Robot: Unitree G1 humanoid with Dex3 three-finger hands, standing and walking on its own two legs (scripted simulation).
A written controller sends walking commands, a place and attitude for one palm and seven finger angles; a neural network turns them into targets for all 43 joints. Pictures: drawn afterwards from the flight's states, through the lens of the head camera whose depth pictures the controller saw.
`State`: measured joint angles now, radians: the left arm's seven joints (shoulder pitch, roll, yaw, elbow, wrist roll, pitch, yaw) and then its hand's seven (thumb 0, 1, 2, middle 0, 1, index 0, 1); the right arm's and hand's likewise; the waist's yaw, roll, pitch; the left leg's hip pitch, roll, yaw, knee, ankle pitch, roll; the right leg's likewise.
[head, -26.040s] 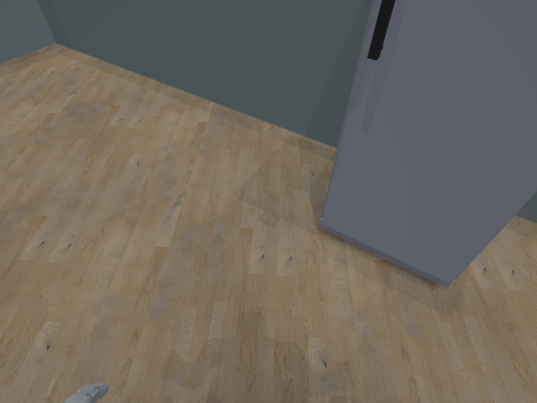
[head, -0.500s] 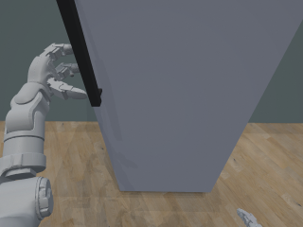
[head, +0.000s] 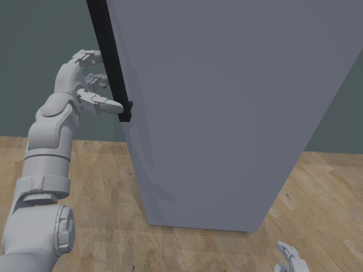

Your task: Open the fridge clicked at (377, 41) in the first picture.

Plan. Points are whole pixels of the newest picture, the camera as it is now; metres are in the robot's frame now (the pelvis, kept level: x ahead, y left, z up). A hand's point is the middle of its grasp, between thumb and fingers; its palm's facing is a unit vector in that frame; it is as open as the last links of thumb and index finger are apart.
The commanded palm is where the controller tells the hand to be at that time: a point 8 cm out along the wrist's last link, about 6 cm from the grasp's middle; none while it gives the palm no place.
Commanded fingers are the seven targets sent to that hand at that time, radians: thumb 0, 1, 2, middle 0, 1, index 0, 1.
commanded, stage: move the hooked fingers beside the handle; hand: left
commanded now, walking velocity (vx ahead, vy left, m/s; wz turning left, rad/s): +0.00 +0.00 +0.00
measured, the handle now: (116, 62) +0.48 +0.18 +0.25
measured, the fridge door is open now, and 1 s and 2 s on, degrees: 0 0 0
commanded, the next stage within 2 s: none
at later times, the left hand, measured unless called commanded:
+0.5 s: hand (102, 85) +0.41 +0.20 +0.24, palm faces +0.05 -1.00 -0.03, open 14.0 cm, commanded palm +0.38 +0.24 +0.24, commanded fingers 0.00 -0.50 0.30 -0.30 -1.20 -0.30 -1.20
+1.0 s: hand (96, 85) +0.41 +0.21 +0.24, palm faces +0.05 -1.00 -0.02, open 14.0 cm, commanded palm +0.39 +0.26 +0.24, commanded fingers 0.00 -0.50 0.30 -0.30 -1.20 -0.30 -1.20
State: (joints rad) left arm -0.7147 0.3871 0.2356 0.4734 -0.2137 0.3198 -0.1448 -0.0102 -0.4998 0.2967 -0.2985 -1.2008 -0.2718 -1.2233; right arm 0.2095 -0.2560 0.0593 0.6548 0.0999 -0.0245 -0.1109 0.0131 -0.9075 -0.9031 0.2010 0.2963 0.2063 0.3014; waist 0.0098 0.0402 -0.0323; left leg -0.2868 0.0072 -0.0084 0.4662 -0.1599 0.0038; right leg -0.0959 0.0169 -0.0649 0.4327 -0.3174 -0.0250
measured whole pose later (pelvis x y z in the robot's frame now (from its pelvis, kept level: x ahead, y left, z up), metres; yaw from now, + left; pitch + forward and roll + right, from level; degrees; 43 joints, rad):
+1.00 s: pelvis +0.01 -0.01 +0.00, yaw -1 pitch +0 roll +0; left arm -0.66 0.46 0.31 0.49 -0.23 0.31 -0.23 -0.01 -0.50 0.30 -0.30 -1.20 -0.30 -1.20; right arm 0.20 -0.26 0.06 0.63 0.11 0.00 -0.11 0.01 -0.91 -0.90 0.20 0.30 0.21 0.30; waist 0.00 0.04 -0.05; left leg -0.28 0.02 0.00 0.47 -0.18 0.00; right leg -0.10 0.02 -0.05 0.44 -0.33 -0.03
